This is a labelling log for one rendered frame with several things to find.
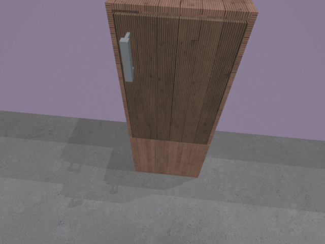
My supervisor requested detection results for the cupboard door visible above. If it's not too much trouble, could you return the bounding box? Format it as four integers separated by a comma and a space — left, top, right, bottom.
112, 12, 249, 145

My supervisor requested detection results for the handle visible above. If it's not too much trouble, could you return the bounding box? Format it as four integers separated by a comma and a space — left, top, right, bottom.
119, 32, 134, 82

